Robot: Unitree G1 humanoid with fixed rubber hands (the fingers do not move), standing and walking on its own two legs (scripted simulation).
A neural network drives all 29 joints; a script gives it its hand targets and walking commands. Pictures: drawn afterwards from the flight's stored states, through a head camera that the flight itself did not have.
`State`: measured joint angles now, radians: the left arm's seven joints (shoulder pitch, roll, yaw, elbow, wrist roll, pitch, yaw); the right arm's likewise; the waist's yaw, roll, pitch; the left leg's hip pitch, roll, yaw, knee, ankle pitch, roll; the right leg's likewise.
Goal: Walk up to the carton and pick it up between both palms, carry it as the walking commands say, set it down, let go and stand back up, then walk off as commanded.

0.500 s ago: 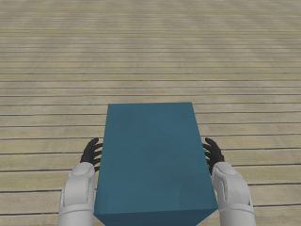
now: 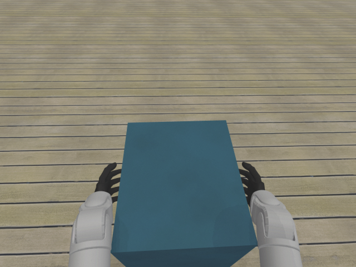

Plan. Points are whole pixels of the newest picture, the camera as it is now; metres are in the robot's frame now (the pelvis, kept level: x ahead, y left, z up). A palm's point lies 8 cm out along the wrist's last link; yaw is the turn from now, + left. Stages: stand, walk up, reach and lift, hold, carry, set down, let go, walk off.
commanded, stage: hold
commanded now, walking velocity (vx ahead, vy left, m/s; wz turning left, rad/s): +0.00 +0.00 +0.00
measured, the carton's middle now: (179, 198) +0.30 +0.00 -0.03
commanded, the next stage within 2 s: carry in 0.64 s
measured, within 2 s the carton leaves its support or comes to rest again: neither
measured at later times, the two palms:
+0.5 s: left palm (103, 197) +0.27 +0.17 +0.04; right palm (255, 195) +0.27 -0.17 +0.04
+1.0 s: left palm (107, 160) +0.34 +0.17 +0.08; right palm (251, 161) +0.34 -0.16 +0.08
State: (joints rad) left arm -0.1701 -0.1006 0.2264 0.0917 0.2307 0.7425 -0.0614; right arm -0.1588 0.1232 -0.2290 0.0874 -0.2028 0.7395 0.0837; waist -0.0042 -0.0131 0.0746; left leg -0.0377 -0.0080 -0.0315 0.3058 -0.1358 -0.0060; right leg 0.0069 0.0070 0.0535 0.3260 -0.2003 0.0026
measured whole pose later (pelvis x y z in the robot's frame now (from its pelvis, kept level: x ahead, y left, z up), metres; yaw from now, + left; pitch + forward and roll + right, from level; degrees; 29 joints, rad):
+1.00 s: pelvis +0.08 +0.00 -0.02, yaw -2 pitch +4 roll +0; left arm -0.05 -0.07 0.17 -0.28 0.04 0.96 0.02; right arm -0.06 0.13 -0.14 -0.31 -0.09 0.98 -0.03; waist 0.02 0.02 -0.17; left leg -0.23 0.01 0.02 0.52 -0.36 0.01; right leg -0.26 -0.01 -0.07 0.55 -0.39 -0.02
